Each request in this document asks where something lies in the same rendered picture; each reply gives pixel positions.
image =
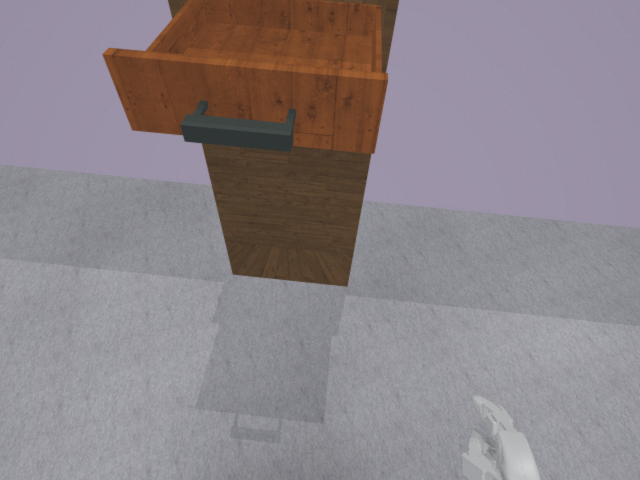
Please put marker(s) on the right robot hand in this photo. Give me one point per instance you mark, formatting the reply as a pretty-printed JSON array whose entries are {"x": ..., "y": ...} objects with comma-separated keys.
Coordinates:
[{"x": 507, "y": 458}]

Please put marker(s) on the cabinet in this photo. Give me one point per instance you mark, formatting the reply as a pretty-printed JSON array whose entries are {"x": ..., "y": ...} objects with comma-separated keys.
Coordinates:
[{"x": 292, "y": 215}]

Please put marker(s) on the drawer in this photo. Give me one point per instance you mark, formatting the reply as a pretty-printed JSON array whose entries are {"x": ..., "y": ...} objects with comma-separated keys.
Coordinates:
[{"x": 255, "y": 60}]

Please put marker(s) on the handle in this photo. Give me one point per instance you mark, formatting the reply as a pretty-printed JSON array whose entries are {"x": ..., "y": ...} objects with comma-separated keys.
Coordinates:
[{"x": 199, "y": 128}]

